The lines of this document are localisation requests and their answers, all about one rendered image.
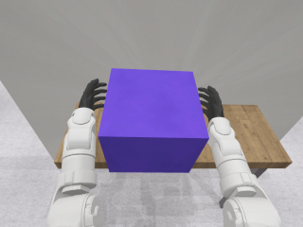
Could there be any left robot hand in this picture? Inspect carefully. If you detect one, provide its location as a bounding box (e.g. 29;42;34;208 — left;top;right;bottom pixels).
79;79;107;111

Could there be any right robot upper arm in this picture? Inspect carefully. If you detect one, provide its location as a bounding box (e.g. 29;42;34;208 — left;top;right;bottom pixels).
223;197;281;227

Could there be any right robot hand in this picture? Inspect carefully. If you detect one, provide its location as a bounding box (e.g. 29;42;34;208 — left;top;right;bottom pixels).
198;85;224;123

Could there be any left robot upper arm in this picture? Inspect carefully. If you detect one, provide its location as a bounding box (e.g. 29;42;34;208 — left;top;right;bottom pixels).
47;193;104;227

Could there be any table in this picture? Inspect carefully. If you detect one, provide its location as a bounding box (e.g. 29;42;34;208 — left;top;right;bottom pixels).
54;102;293;209

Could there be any left robot forearm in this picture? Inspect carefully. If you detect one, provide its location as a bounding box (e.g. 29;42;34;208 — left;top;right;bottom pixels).
46;107;98;227

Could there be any carton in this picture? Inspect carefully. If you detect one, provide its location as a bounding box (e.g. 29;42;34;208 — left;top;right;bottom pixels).
98;68;209;173

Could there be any right robot forearm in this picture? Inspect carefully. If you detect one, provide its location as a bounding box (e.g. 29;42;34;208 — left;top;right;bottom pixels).
207;116;282;227

